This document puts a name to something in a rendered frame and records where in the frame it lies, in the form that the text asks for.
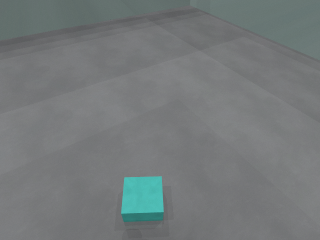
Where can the carton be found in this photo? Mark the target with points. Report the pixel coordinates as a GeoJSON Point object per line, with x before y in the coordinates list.
{"type": "Point", "coordinates": [142, 199]}

